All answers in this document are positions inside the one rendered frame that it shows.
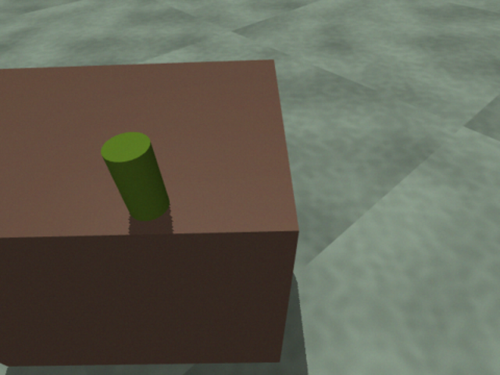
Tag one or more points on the can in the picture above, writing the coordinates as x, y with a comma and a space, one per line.
132, 163

